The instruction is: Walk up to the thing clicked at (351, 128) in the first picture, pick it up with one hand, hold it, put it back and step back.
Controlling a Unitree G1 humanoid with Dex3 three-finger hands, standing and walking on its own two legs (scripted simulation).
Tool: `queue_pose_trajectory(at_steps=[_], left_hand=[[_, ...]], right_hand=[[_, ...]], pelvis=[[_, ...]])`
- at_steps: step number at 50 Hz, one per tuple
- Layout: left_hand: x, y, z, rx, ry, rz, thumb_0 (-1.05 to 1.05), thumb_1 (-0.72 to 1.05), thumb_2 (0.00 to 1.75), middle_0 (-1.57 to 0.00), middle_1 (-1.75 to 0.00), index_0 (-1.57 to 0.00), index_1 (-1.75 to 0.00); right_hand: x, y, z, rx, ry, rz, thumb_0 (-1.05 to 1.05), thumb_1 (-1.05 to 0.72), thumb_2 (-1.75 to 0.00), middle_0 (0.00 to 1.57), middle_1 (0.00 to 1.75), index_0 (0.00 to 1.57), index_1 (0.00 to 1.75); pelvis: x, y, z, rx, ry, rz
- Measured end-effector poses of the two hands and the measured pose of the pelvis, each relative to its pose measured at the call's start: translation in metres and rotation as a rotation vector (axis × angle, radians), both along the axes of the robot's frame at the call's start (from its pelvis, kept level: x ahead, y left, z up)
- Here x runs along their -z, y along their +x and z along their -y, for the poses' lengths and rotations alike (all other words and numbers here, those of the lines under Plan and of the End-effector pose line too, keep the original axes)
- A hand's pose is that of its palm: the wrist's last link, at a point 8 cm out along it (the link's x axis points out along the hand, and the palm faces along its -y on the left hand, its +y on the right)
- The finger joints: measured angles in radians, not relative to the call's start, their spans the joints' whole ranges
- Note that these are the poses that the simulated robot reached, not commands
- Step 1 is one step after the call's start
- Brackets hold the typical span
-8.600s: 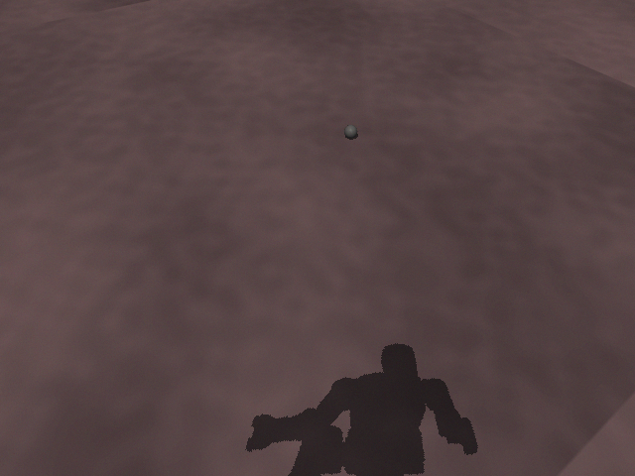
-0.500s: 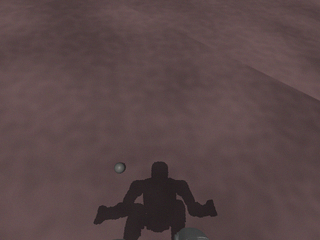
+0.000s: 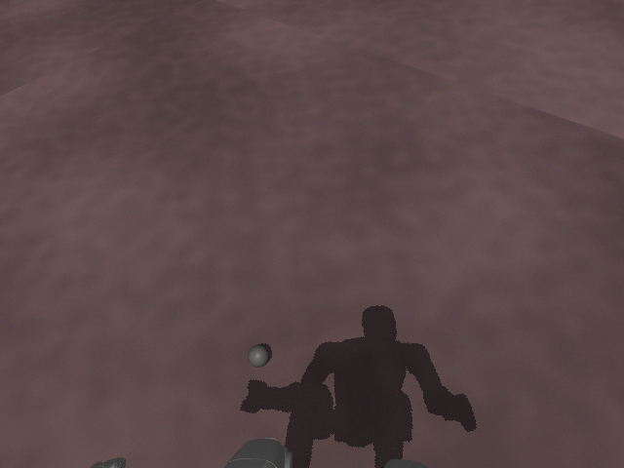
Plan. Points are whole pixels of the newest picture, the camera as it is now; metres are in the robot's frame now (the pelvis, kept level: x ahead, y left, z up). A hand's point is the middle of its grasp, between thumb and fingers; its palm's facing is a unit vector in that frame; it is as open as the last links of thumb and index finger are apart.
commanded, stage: walk up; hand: left
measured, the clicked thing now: (258, 356) +0.51 +0.26 -0.73
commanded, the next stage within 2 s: stand in 1.52 s
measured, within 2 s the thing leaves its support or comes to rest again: neither
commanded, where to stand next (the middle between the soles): +0.08 +0.02 m, yaw +0 degrees
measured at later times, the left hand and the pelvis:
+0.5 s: hand out of the picture +0.10 +0.28 -0.16, palm faces +0.02 -0.95 -0.32, open 7.4 cm; pelvis +0.04 +0.03 +0.00, yaw +2 degrees
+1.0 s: hand out of the picture +0.12 +0.28 -0.14, palm faces +0.02 -0.94 -0.34, open 7.4 cm; pelvis +0.05 +0.02 +0.01, yaw +2 degrees
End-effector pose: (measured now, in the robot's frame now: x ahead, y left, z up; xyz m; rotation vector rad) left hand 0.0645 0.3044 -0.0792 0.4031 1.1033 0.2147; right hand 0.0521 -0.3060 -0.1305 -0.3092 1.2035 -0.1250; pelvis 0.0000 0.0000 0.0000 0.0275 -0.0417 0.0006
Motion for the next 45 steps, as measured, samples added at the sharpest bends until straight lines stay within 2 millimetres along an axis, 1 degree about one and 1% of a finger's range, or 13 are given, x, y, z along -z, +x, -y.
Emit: queue_pose_trajectory(at_steps=[4, 9, 12, 16, 20, 25, 28, 31, 34, 37, 40, 45], left_hand=[[0.008, 0.004, -0.007, -0.02, -0.005, -0.011, 0.01, 0.9, 0.89, -0.2, -0.3, -0.2, -0.31], [0.034, 0.013, -0.021, -0.049, -0.038, -0.024, 0.01, 0.9, 0.89, -0.2, -0.3, -0.2, -0.31], [0.044, 0.019, -0.02, -0.062, -0.073, -0.041, 0.01, 0.9, 0.89, -0.2, -0.3, -0.2, -0.3], [0.05, 0.023, -0.017, -0.056, -0.108, -0.066, 0.01, 0.91, 0.89, -0.2, -0.3, -0.2, -0.3], [0.049, 0.024, -0.016, -0.07, -0.117, -0.082, 0.01, 0.91, 0.89, -0.2, -0.3, -0.2, -0.3], [0.041, 0.026, -0.019, -0.094, -0.108, -0.092, 0.01, 0.91, 0.89, -0.2, -0.3, -0.2, -0.3], [0.034, 0.028, -0.022, -0.106, -0.093, -0.092, 0.01, 0.91, 0.89, -0.2, -0.3, -0.2, -0.3], [0.028, 0.03, -0.025, -0.113, -0.076, -0.092, 0.01, 0.91, 0.89, -0.2, -0.3, -0.2, -0.3], [0.023, 0.033, -0.027, -0.115, -0.062, -0.093, 0.01, 0.91, 0.89, -0.2, -0.3, -0.2, -0.3], [0.02, 0.035, -0.028, -0.115, -0.055, -0.092, 0.01, 0.91, 0.89, -0.2, -0.3, -0.2, -0.3], [0.019, 0.038, -0.027, -0.112, -0.055, -0.095, 0.01, 0.91, 0.89, -0.2, -0.3, -0.2, -0.3], [0.022, 0.043, -0.022, -0.103, -0.068, -0.1, 0.01, 0.91, 0.89, -0.2, -0.3, -0.2, -0.3]], right_hand=[[-0.004, 0.007, 0.001, -0.001, -0.026, -0.028, 0.01, -0.91, -0.9, 0.2, 0.3, 0.2, 0.3], [-0.008, 0.013, -0.003, 0.008, -0.086, -0.047, 0.01, -0.91, -0.9, 0.2, 0.3, 0.2, 0.3], [-0.016, 0.019, -0.01, 0.01, -0.1, -0.043, 0.01, -0.91, -0.9, 0.2, 0.3, 0.2, 0.3], [-0.024, 0.038, -0.019, 0.002, -0.097, -0.017, 0.01, -0.91, -0.9, 0.2, 0.3, 0.2, 0.3], [-0.027, 0.064, -0.029, -0.017, -0.076, 0.02, 0.01, -0.9, -0.9, 0.2, 0.3, 0.2, 0.3], [-0.027, 0.095, -0.042, -0.045, -0.041, 0.063, 0.01, -0.9, -0.9, 0.2, 0.3, 0.2, 0.3], [-0.026, 0.109, -0.047, -0.052, -0.021, 0.083, 0.01, -0.9, -0.9, 0.2, 0.3, 0.2, 0.3], [-0.025, 0.12, -0.05, -0.052, -0.006, 0.096, 0.01, -0.9, -0.9, 0.2, 0.3, 0.2, 0.3], [-0.025, 0.124, -0.05, -0.048, 0.001, 0.095, 0.01, -0.9, -0.9, 0.2, 0.3, 0.2, 0.3], [-0.024, 0.123, -0.048, -0.04, 0.002, 0.083, 0.01, -0.9, -0.9, 0.2, 0.3, 0.2, 0.3], [-0.023, 0.117, -0.044, -0.028, -0.002, 0.062, 0.01, -0.91, -0.9, 0.2, 0.3, 0.2, 0.3], [-0.023, 0.1, -0.038, -0.005, -0.017, 0.015, 0.01, -0.91, -0.9, 0.2, 0.3, 0.2, 0.3]], pelvis=[[0.002, 0.009, -0.002, -0.011, -0.018, -0.003], [0.012, 0.017, -0.012, -0.031, -0.026, 0.001], [0.01, 0.021, -0.018, -0.026, -0.024, 0.0], [0.005, 0.027, -0.021, -0.027, -0.037, -0.003], [0.001, 0.033, -0.024, -0.031, -0.044, -0.001], [-0.004, 0.041, -0.025, -0.035, -0.038, -0.002], [-0.006, 0.044, -0.025, -0.037, -0.036, 0.0], [-0.008, 0.046, -0.025, -0.038, -0.033, 0.002], [-0.01, 0.047, -0.024, -0.039, -0.031, 0.002], [-0.012, 0.047, -0.024, -0.038, -0.029, 0.002], [-0.013, 0.048, -0.024, -0.038, -0.029, 0.002], [-0.014, 0.049, -0.023, -0.037, -0.028, 0.0]])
